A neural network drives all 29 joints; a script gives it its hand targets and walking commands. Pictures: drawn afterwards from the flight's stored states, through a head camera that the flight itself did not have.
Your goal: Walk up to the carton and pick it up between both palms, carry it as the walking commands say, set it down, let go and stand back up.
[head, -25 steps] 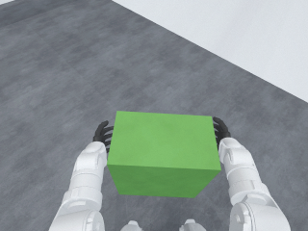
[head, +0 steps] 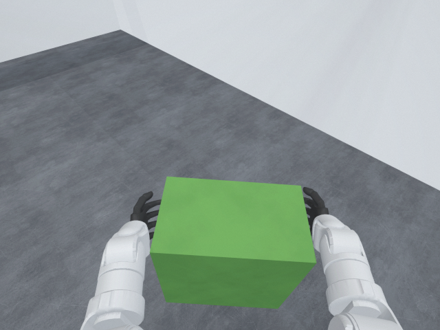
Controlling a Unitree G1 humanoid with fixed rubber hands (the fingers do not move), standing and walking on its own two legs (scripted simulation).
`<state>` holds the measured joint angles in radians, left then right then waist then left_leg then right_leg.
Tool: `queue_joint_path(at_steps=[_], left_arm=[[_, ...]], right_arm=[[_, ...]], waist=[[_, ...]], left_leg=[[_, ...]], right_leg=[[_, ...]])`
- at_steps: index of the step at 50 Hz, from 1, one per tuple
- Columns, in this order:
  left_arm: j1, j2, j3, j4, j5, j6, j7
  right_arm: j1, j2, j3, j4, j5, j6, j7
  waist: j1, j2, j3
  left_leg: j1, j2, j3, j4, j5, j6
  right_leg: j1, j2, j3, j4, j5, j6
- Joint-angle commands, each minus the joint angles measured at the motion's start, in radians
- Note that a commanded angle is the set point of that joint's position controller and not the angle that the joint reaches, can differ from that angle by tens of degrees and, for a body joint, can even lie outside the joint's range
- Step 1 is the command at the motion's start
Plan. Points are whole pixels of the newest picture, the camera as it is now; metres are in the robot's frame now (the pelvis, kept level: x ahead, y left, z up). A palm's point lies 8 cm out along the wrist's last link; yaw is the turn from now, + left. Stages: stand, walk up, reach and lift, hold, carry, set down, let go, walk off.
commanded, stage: reach and lift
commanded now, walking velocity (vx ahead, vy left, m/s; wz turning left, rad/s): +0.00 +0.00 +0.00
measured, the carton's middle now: (227, 249) +0.31 +0.01 -0.05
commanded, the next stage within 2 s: hold in 1.54 s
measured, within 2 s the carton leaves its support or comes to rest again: neither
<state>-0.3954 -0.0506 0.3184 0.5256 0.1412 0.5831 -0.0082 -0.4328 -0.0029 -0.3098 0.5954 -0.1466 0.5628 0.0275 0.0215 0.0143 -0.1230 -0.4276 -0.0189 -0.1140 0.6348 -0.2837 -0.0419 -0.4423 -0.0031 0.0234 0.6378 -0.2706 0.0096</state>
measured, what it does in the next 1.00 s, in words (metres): stands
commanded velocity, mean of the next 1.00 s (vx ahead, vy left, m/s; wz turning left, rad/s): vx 0.00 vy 0.00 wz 0.00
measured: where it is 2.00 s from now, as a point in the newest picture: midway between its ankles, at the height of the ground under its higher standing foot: outside the picture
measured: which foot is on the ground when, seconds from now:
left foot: down 0.00-1.00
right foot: down 0.00-1.00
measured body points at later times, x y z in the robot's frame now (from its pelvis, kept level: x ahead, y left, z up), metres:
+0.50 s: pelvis -0.01 +0.00 +0.01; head -0.06 -0.01 +0.45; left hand +0.31 +0.17 +0.05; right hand +0.33 -0.18 +0.05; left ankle +0.03 +0.14 -0.72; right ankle +0.03 -0.13 -0.72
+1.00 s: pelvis +0.00 +0.00 +0.01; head -0.04 -0.01 +0.46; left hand +0.32 +0.18 +0.06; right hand +0.33 -0.18 +0.05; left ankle +0.03 +0.14 -0.72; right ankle +0.03 -0.13 -0.72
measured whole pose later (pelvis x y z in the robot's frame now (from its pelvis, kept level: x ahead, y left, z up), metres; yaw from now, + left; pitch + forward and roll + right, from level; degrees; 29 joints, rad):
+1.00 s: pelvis +0.00 +0.00 +0.01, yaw +0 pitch -2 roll +0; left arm -0.38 -0.05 0.28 0.42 0.16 0.74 -0.02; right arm -0.40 0.00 -0.30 0.48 -0.15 0.72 0.03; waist 0.02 0.02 -0.08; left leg -0.22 -0.01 -0.11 0.48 -0.23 -0.04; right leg -0.24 -0.01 0.02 0.49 -0.21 0.01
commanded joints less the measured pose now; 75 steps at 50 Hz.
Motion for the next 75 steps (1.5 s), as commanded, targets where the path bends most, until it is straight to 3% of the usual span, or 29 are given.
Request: queue_joint_path(at_steps=[1, 2, 4, 10, 13, 14, 16, 17, 20, 21, 23, 27, 29, 31, 36, 38, 42, 44, 45, 46, 51, 57, 61, 62, 63, 68, 72, 73, 75], left_arm=[[-0.662, -1.05, -0.562, -0.18, -0.165, 0.008, -0.303], [-0.665, -1.089, -0.587, -0.132, -0.191, 0.025, -0.308], [-0.624, -1.05, -0.574, -0.145, -0.176, 0.043, -0.303], [-0.66, -1.106, -0.608, -0.127, -0.236, 0.078, -0.32], [-0.773, -1.055, -0.585, -0.208, -0.231, 0.085, -0.318], [-0.725, -1.043, -0.565, -0.16, -0.195, 0.099, -0.325], [-0.849, -1.044, -0.616, -0.22, -0.239, 0.099, -0.33], [-0.803, -1.018, -0.585, -0.171, -0.218, 0.096, -0.328], [-0.814, -1.009, -0.55, -0.104, -0.208, 0.118, -0.336], [-0.81, -0.985, -0.49, -0.064, -0.191, 0.115, -0.339], [-0.867, -1.041, -0.577, -0.137, -0.223, 0.111, -0.342], [-0.7, -0.987, -0.527, -0.081, -0.196, 0.131, -0.338], [-0.809, -1.035, -0.6, -0.219, -0.222, 0.109, -0.319], [-0.662, -1.032, -0.583, -0.157, -0.225, 0.125, -0.327], [-0.602, -1.039, -0.645, -0.263, -0.231, 0.129, -0.317], [-0.63, -0.999, -0.616, -0.283, -0.219, 0.126, -0.319], [-0.586, -1.02, -0.595, -0.252, -0.191, 0.129, -0.315], [-0.572, -1.028, -0.597, -0.212, -0.194, 0.136, -0.316], [-0.564, -1.01, -0.558, -0.196, -0.188, 0.135, -0.317], [-0.582, -1.034, -0.597, -0.224, -0.189, 0.136, -0.313], [-0.616, -1.02, -0.577, -0.209, -0.177, 0.129, -0.321], [-0.571, -1.045, -0.627, -0.273, -0.21, 0.13, -0.318], [-0.52, -1.009, -0.602, -0.278, -0.194, 0.138, -0.328], [-0.519, -1.01, -0.628, -0.268, -0.19, 0.149, -0.326], [-0.533, -1.002, -0.614, -0.265, -0.198, 0.134, -0.332], [-0.534, -0.998, -0.598, -0.257, -0.173, 0.147, -0.323], [-0.59, -1.03, -0.655, -0.318, -0.207, 0.125, -0.329], [-0.565, -1.062, -0.687, -0.368, -0.231, 0.128, -0.326], [-0.502, -1.017, -0.655, -0.307, -0.214, 0.141, -0.328]], right_arm=[[-0.555, 1.058, 0.496, -0.16, 0.116, 0.016, 0.32], [-0.583, 1.041, 0.497, -0.16, 0.129, 0.019, 0.32], [-0.618, 1.062, 0.526, -0.199, 0.154, 0.032, 0.324], [-0.716, 1.069, 0.587, -0.275, 0.198, 0.069, 0.318], [-0.743, 1.075, 0.58, -0.247, 0.202, 0.098, 0.328], [-0.747, 1.078, 0.535, -0.243, 0.163, 0.106, 0.318], [-0.713, 1.105, 0.52, -0.187, 0.18, 0.11, 0.328], [-0.773, 1.107, 0.551, -0.243, 0.199, 0.098, 0.32], [-0.811, 1.08, 0.508, -0.173, 0.206, 0.122, 0.325], [-0.828, 1.061, 0.472, -0.145, 0.178, 0.127, 0.319], [-0.815, 1.093, 0.501, -0.174, 0.203, 0.121, 0.319], [-0.612, 1.088, 0.454, -0.085, 0.165, 0.15, 0.315], [-0.723, 1.116, 0.518, -0.231, 0.212, 0.121, 0.32], [-0.682, 1.108, 0.551, -0.26, 0.202, 0.132, 0.305], [-0.557, 1.11, 0.575, -0.313, 0.197, 0.135, 0.294], [-0.549, 1.08, 0.578, -0.3, 0.186, 0.153, 0.286], [-0.573, 1.062, 0.583, -0.339, 0.188, 0.14, 0.293], [-0.541, 1.054, 0.574, -0.322, 0.177, 0.153, 0.292], [-0.618, 1.054, 0.595, -0.357, 0.181, 0.142, 0.293], [-0.602, 1.061, 0.59, -0.346, 0.2, 0.14, 0.301], [-0.654, 1.064, 0.586, -0.343, 0.182, 0.144, 0.299], [-0.568, 1.095, 0.612, -0.354, 0.212, 0.141, 0.301], [-0.522, 1.091, 0.618, -0.362, 0.184, 0.166, 0.296], [-0.52, 1.08, 0.611, -0.366, 0.191, 0.155, 0.289], [-0.593, 1.085, 0.635, -0.441, 0.201, 0.151, 0.291], [-0.575, 1.08, 0.609, -0.37, 0.196, 0.165, 0.293], [-0.591, 1.098, 0.651, -0.428, 0.21, 0.142, 0.301], [-0.474, 1.122, 0.642, -0.384, 0.2, 0.158, 0.299], [-0.506, 1.109, 0.666, -0.432, 0.205, 0.168, 0.294]], waist=[[-0.052, 0.015, -0.342], [-0.074, -0.009, -0.339], [-0.005, 0.022, -0.379], [-0.057, -0.053, -0.342], [-0.004, 0.012, -0.269], [-0.037, -0.054, -0.222], [-0.054, -0.018, -0.262], [-0.017, -0.026, -0.315], [-0.03, -0.004, -0.183], [-0.031, -0.086, -0.18], [-0.049, -0.011, -0.291], [-0.039, 0.005, -0.188], [-0.041, 0.02, -0.288], [-0.022, -0.088, -0.301], [-0.018, -0.005, -0.368], [-0.023, -0.053, -0.315], [-0.012, 0.025, -0.295], [-0.035, -0.032, -0.224], [-0.002, -0.094, -0.254], [-0.004, 0.013, -0.279], [-0.02, -0.007, -0.283], [-0.017, 0.021, -0.294], [-0.016, -0.077, -0.262], [-0.02, 0.035, -0.231], [-0.006, -0.071, -0.263], [0.003, 0.02, -0.189], [-0.01, -0.013, -0.306], [-0.059, -0.03, -0.305], [-0.013, -0.049, -0.322]], left_leg=[[0.194, -0.089, 0.084, -0.194, 0.227, 0.004], [0.159, -0.082, 0.076, -0.208, 0.166, -0.005], [0.233, -0.086, 0.082, -0.216, 0.247, 0.0], [0.267, -0.079, 0.081, -0.247, 0.155, 0.012], [0.243, -0.08, 0.084, -0.249, 0.063, 0.012], [0.201, -0.084, 0.087, -0.241, 0.051, 0.008], [0.22, -0.089, 0.096, -0.254, 0.028, 0.002], [0.251, -0.086, 0.082, -0.24, 0.036, 0.02], [0.188, -0.087, 0.106, -0.252, -0.038, 0.007], [0.163, -0.083, 0.094, -0.263, -0.094, 0.019], [0.255, -0.08, 0.102, -0.258, -0.031, 0.004], [0.245, -0.076, 0.096, -0.294, 0.089, 0.012], [0.277, -0.085, 0.088, -0.265, 0.121, 0.007], [0.283, -0.088, 0.082, -0.272, 0.2, 0.013], [0.352, -0.094, 0.071, -0.27, 0.389, 0.003], [0.323, -0.091, 0.077, -0.272, 0.318, 0.008], [0.311, -0.101, 0.081, -0.291, 0.242, 0.001], [0.308, -0.09, 0.064, -0.303, 0.21, 0.01], [0.297, -0.097, 0.063, -0.29, 0.188, 0.017], [0.301, -0.09, 0.072, -0.298, 0.195, 0.006], [0.299, -0.097, 0.08, -0.284, 0.1, 0.012], [0.347, -0.092, 0.072, -0.285, 0.291, 0.01], [0.345, -0.088, 0.071, -0.3, 0.24, 0.023], [0.31, -0.095, 0.076, -0.297, 0.283, 0.012], [0.343, -0.101, 0.07, -0.285, 0.208, 0.018], [0.283, -0.098, 0.079, -0.309, 0.122, 0.013], [0.329, -0.091, 0.074, -0.291, 0.169, 0.017], [0.346, -0.089, 0.062, -0.291, 0.227, 0.016], [0.345, -0.092, 0.073, -0.294, 0.212, 0.014]], right_leg=[[0.339, 0.099, -0.008, -0.171, 0.284, -0.015], [0.373, 0.094, -0.016, -0.174, 0.229, -0.018], [0.395, 0.087, 0.002, -0.19, 0.272, -0.018], [0.439, 0.085, -0.016, -0.22, 0.189, -0.004], [0.384, 0.081, -0.005, -0.228, 0.076, -0.011], [0.381, 0.088, -0.004, -0.233, 0.074, -0.005], [0.377, 0.085, -0.005, -0.247, 0.034, -0.013], [0.41, 0.076, 0.013, -0.235, 0.058, -0.01], [0.376, 0.069, 0.011, -0.258, -0.01, -0.008], [0.382, 0.079, -0.005, -0.258, -0.076, -0.001], [0.394, 0.077, -0.004, -0.256, -0.005, -0.006], [0.422, 0.077, 0.002, -0.274, 0.149, -0.008], [0.429, 0.087, 0.0, -0.235, 0.171, -0.01], [0.461, 0.097, -0.008, -0.259, 0.245, 0.006], [0.498, 0.105, 0.015, -0.264, 0.457, 0.004], [0.471, 0.105, 0.013, -0.276, 0.39, 0.014], [0.48, 0.101, 0.018, -0.289, 0.3, -0.006], [0.461, 0.113, -0.01, -0.292, 0.26, -0.001], [0.449, 0.102, 0.012, -0.29, 0.231, 0.006], [0.494, 0.1, 0.005, -0.283, 0.261, -0.002], [0.444, 0.094, 0.011, -0.289, 0.154, 0.001], [0.463, 0.1, 0.018, -0.288, 0.33, -0.006], [0.445, 0.112, 0.013, -0.305, 0.291, 0.011], [0.482, 0.103, 0.018, -0.298, 0.335, -0.004], [0.437, 0.109, 0.014, -0.303, 0.229, 0.012], [0.462, 0.106, 0.017, -0.303, 0.156, -0.005], [0.469, 0.105, 0.019, -0.292, 0.201, 0.008], [0.472, 0.112, 0.009, -0.286, 0.26, 0.001], [0.49, 0.113, 0.008, -0.295, 0.245, 0.013]])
